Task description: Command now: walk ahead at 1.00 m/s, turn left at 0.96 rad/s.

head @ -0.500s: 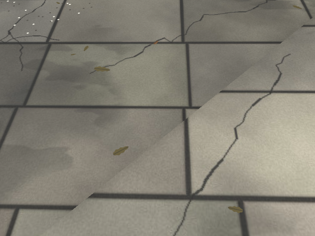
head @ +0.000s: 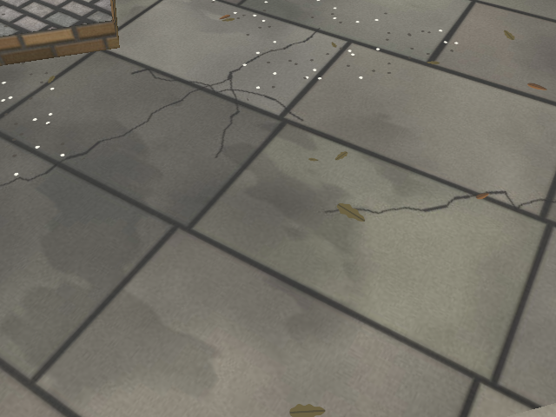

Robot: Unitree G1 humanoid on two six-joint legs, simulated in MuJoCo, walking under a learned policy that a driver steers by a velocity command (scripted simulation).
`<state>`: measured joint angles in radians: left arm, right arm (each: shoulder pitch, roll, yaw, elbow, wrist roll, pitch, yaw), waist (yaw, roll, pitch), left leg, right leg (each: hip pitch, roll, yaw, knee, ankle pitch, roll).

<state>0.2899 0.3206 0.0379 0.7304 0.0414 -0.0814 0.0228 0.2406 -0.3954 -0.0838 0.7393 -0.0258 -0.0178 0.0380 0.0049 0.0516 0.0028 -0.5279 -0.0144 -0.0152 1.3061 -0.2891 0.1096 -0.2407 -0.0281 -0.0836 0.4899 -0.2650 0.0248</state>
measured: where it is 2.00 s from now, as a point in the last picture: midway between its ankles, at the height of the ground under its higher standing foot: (379, 114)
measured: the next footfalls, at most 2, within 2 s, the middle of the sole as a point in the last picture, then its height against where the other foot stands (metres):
left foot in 0.24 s outside the picture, level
right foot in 0.62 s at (305, 345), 0.14 m lower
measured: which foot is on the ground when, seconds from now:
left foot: up 0.00-0.22, down 0.24-0.60, up 0.62-0.94, down 0.96-1.00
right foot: down 0.00-0.22, up 0.24-0.60, down 0.62-0.96, up 0.98-1.00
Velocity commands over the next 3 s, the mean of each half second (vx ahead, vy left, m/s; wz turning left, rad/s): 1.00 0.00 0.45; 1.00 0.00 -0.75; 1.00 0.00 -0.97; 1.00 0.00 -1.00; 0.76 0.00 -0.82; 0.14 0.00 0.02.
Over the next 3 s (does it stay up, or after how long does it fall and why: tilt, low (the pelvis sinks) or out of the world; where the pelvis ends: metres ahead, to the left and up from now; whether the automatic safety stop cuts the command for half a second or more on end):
stays up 1.84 -0.94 -0.14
